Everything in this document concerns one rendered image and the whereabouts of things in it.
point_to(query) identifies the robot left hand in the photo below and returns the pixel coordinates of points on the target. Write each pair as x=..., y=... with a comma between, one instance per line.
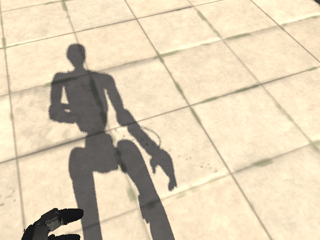
x=50, y=221

